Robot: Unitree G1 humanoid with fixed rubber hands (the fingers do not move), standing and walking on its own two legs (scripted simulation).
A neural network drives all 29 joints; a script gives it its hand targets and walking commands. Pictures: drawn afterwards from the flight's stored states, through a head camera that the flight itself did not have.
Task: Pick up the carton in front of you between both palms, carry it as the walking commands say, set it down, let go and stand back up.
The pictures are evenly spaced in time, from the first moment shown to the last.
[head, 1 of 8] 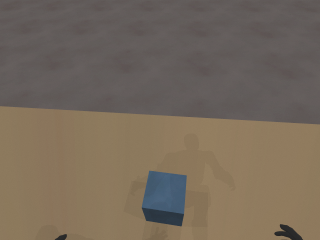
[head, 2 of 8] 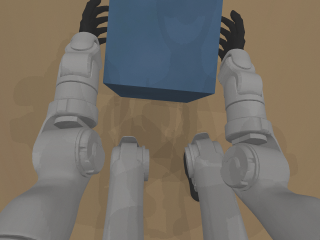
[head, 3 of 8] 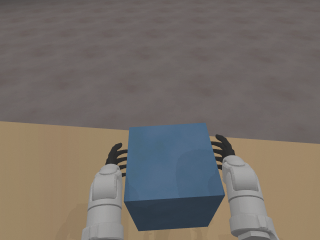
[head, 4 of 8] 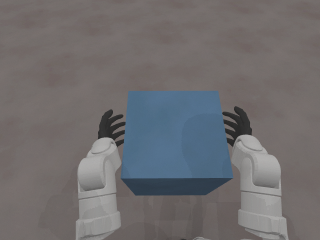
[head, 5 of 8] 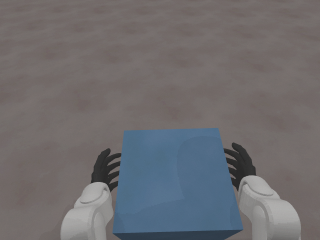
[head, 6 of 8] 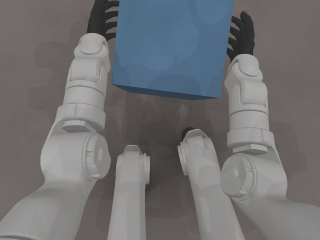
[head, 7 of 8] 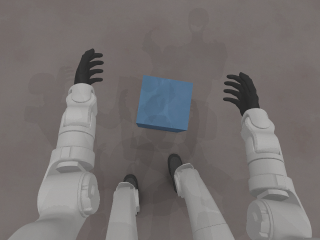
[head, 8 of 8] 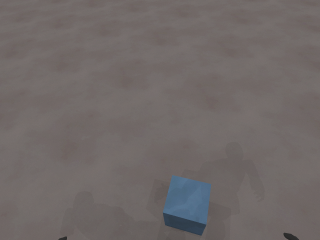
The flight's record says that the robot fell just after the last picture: no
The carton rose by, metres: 0.68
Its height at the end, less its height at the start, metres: -0.05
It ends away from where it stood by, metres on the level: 3.27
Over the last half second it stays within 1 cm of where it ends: yes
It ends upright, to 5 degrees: yes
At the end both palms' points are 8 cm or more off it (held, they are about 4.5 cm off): yes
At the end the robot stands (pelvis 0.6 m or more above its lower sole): yes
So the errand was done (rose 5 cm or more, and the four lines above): yes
